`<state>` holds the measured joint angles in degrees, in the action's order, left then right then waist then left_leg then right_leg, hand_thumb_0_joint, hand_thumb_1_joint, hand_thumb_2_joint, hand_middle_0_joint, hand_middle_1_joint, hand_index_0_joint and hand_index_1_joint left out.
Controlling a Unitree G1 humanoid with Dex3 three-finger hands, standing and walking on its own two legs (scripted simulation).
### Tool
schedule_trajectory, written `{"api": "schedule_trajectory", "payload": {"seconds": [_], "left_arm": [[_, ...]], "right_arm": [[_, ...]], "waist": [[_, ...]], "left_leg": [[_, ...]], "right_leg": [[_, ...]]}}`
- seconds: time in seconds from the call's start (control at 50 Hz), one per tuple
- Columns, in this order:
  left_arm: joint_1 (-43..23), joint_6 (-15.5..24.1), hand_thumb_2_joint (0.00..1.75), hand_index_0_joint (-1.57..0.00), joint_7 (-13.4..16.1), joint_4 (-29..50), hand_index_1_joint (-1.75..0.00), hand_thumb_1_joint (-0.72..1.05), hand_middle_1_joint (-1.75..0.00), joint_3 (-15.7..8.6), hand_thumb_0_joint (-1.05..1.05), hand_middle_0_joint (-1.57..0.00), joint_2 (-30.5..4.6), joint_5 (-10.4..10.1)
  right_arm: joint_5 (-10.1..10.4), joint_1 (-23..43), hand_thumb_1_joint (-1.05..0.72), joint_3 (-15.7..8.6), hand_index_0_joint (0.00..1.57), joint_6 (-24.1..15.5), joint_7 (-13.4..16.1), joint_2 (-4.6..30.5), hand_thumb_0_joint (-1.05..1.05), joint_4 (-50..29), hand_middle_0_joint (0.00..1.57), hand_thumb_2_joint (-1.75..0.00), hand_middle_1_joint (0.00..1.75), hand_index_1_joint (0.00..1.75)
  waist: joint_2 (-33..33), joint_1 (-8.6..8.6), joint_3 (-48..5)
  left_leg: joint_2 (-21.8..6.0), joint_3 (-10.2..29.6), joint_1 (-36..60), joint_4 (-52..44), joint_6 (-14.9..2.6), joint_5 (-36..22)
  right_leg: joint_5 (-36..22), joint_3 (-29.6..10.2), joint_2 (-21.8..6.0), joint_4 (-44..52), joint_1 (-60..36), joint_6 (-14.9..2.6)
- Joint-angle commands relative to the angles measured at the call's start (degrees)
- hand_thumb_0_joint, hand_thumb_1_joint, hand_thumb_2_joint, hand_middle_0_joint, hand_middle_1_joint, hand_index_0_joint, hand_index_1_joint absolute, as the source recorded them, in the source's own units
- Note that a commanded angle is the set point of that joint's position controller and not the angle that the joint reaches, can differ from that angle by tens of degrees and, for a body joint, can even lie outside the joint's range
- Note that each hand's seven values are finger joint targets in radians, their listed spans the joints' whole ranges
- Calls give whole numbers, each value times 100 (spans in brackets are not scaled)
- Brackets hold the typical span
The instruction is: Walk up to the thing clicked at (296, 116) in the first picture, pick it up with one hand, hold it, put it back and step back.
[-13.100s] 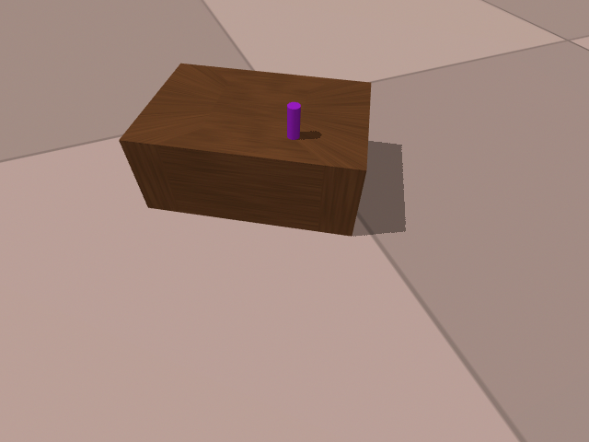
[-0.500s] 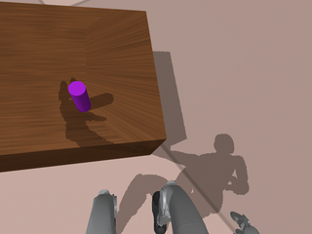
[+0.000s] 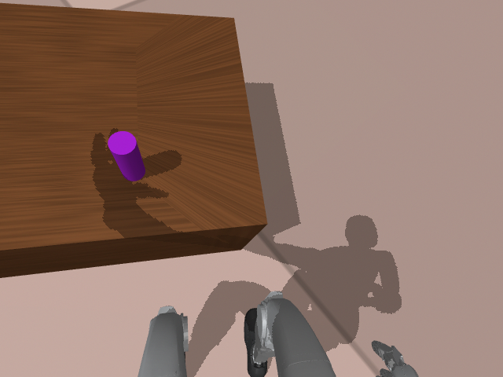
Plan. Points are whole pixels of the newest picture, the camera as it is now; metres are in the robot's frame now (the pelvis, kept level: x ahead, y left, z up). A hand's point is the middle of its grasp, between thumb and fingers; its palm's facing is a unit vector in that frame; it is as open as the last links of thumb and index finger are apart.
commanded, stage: go down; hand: left
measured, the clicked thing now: (128, 158) +0.53 +0.19 -0.21
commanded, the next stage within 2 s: approach in 1.08 s
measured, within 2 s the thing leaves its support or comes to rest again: neither
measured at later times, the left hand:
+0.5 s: hand out of the picture +0.45 +0.40 +0.08, palm faces +0.22 -0.97 +0.00, open 17.3 cm
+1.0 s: hand out of the picture +0.45 +0.40 +0.08, palm faces +0.23 -0.97 +0.00, open 17.3 cm
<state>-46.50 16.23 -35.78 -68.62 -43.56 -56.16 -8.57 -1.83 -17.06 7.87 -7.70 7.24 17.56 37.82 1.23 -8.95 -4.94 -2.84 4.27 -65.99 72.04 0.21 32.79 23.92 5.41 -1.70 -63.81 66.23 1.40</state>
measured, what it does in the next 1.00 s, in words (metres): stands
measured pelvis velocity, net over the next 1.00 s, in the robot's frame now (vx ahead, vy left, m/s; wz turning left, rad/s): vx -0.01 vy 0.00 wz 0.00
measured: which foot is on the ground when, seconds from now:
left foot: down 0.00-1.00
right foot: down 0.00-1.00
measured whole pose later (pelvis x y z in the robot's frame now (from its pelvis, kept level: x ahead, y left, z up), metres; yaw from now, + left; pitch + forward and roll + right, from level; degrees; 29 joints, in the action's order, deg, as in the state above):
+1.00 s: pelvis -0.01 +0.00 -0.01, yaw +0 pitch +27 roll -6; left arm -48.8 16.4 -35.1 -69.6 -43.3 -56.8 -8.0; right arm -2.2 -17.0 8.1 -7.4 6.8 17.6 38.0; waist 1.3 -9.1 -4.9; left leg -2.6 4.4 -67.7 73.5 0.1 32.9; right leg 23.9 5.3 -1.8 -65.0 67.8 1.5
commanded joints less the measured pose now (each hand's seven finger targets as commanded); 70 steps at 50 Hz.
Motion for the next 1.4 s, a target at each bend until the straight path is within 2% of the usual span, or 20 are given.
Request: {"api": "schedule_trajectory", "payload": {"seconds": [0.0, 0.06, 0.1, 0.12, 0.36, 0.46, 0.62, 0.64, 0.68, 0.72, 0.78, 0.86, 0.96, 1.02, 1.06, 1.16, 1.2, 1.24, 1.28, 1.38], "left_arm": [[-1535, 339, 5, -5, -49, 1237, -5, -48, -5, -227, 0, -6, -2385, -198], [-1615, 337, 6, -4, -48, 1261, -6, -47, -5, -112, 0, -5, -2192, -217], [-1749, 381, 6, -4, -49, 1416, -5, -46, -5, -249, 0, -5, -2379, -252], [-1663, 364, 7, -4, -56, 1230, -5, -46, -5, -145, 0, -5, -2223, -233], [-1852, 295, 6, -5, 71, 1162, -6, -49, -5, -182, 0, -5, -2416, -120], [-1710, 312, 7, -4, 71, 1072, -6, -49, -5, -208, 0, -5, -2385, -131], [-1770, 323, 5, -5, 77, 1346, -6, -50, -5, -271, 0, -6, -2489, -149], [-1720, 310, 6, -5, 58, 1219, -6, -49, -6, -238, 0, -5, -2447, -137], [-1600, 302, 6, -5, 38, 1221, -6, -50, -6, -167, 0, -5, -2223, -173], [-1618, 295, 7, -4, 37, 1237, -6, -48, -6, -180, 0, -5, -2270, -173], [-1680, 331, 7, -4, 40, 1179, -6, -50, -6, -212, 0, -5, -2374, -154], [-1866, 384, 7, -4, 56, 1231, -6, -48, -5, -264, 0, -5, -2457, -153], [-2005, 349, 6, -5, 47, 1092, -6, -52, -6, -96, 0, -5, -2358, -92], [-2040, 337, 6, -5, 61, 1101, -6, -53, -6, -166, 0, -5, -2521, -93], [-1939, 299, 5, -6, 80, 1031, -6, -54, -6, -111, 0, -6, -2417, -94], [-1754, 279, 6, -5, 51, 1174, -6, -51, -6, -238, 0, -5, -2559, -123], [-1540, 269, 0, -6, 41, 920, -4, -61, -5, -242, 0, -6, -2373, -151], [-1526, 302, 0, -7, 20, 821, -4, -61, -5, -60, 0, -6, -2056, -182], [-1454, 395, 0, -6, 48, 642, -5, -61, -5, -56, 0, -6, -1953, -209], [-1567, 738, 0, -6, 33, 342, -4, -61, -5, 296, 0, -5, -1348, -331]], "right_arm": [[5, -978, -90, -438, 20, -133, 140, 1232, 0, -213, 20, -90, 30, 30], [16, -1002, -90, -513, 20, -136, 144, 1282, 0, -145, 20, -90, 30, 30], [1, -983, -90, -453, 20, -143, 134, 1271, 0, -170, 20, -90, 30, 30], [-10, -1001, -89, -453, 20, -137, 137, 1274, 0, -142, 20, -90, 30, 30], [-31, -1055, -90, -425, 20, -90, 104, 1242, 0, -186, 20, -90, 30, 30], [-29, -1033, -90, -408, 20, -95, 83, 1255, 0, -211, 20, -90, 30, 30], [-2, -1047, -90, -443, 20, -85, 80, 1242, 0, -257, 20, -90, 30, 30], [11, -1023, -90, -433, 20, -86, 90, 1240, 0, -251, 20, -90, 30, 30], [5, -1042, -90, -450, 20, -87, 83, 1278, 0, -237, 20, -90, 30, 30], [-4, -1079, -90, -434, 20, -79, 81, 1268, 0, -218, 20, -90, 30, 30], [7, -1054, -89, -428, 20, -74, 87, 1236, 0, -181, 20, -90, 30, 30], [-17, -1039, -89, -423, 20, -87, 87, 1276, 0, -162, 20, -90, 30, 30], [-50, -1043, -90, -390, 20, -84, 83, 1243, 0, -180, 20, -90, 30, 30], [-28, -1031, -89, -398, 20, -74, 87, 1256, 0, -225, 20, -90, 30, 30], [-16, -991, -90, -393, 20, -87, 82, 1240, 0, -267, 20, -90, 30, 30], [-6, -1029, -89, -380, 20, -67, 87, 1254, 0, -249, 20, -90, 30, 30], [7, -1044, -86, -394, 20, -64, 90, 1256, 0, -218, 20, -89, 30, 30], [1, -989, -87, -415, 20, -77, 70, 1242, 0, -251, 20, -89, 30, 30], [3, -972, -86, -377, 20, -95, 54, 1207, 0, -234, 20, -89, 30, 30], [-13, -886, -86, -391, 20, -154, -30, 1206, 0, -170, 20, -89, 30, 30]], "waist": [[-1628, 240, -2999], [-1663, 182, -2897], [-1833, 238, -3034], [-1849, 184, -2994], [-1649, 203, -3072], [-1689, 213, -3028], [-1655, 259, -3143], [-1617, 189, -3069], [-1732, 199, -2992], [-1752, 208, -3032], [-1638, 217, -2894], [-1774, 197, -2934], [-1752, 140, -2859], [-1677, 149, -2931], [-1604, 132, -3000], [-1680, 223, -3236], [-1579, 185, -2960], [-1453, 119, -2654], [-1297, 87, -2550], [-1181, -60, -2380]], "left_leg": [[153, 58, 2273, -880, 7, -2901], [134, 115, 2367, -929, 52, -2733], [102, 186, 2673, -902, 98, -3079], [80, 218, 2768, -875, 109, -3224], [142, 110, 2305, -878, 22, -2906], [103, 177, 2424, -811, 65, -3216], [151, 91, 2243, -910, 22, -2698], [136, 113, 2217, -914, 26, -2664], [102, 184, 2414, -902, 82, -3055], [82, 219, 2587, -870, 96, -3261], [113, 159, 2298, -876, 54, -2905], [88, 200, 2464, -865, 83, -2902], [123, 136, 2237, -860, 36, -2691], [149, 78, 1953, -866, 2, -2275], [148, 82, 1939, -868, -7, -2262], [139, 110, 2274, -752, 18, -3016], [135, 118, 2103, -744, 28, -2999], [124, 126, 1913, -711, 14, -2755], [123, 127, 1696, -647, 5, -2614], [149, 120, 1107, -227, -17, -2138]], "right_leg": [[-1463, -228, 167, 464, -1520, -319], [-1240, -174, 182, 470, -1228, -345], [-1286, -111, 194, 395, -1047, -358], [-1311, -87, 200, 369, -920, -364], [-1386, -188, 176, 405, -1432, -336], [-1437, -129, 182, 307, -1162, -348], [-1292, -196, 170, 425, -1506, -331], [-1266, -169, 191, 408, -1444, -333], [-1369, -101, 188, 322, -1163, -356], [-1388, -87, 198, 329, -1060, -362], [-1287, -142, 187, 362, -1192, -351], [-1195, -108, 195, 315, -940, -358], [-1176, -175, 168, 345, -1098, -347], [-1065, -206, 161, 373, -1352, -330], [-1072, -205, 170, 357, -1381, -320], [-1483, -185, 170, 337, -1413, -323], [-1451, -153, 179, 295, -1259, -328], [-1286, -157, 190, 302, -1036, -329], [-1222, -147, 181, 222, -942, -330], [-943, -185, 166, -212, -333, -343]]}}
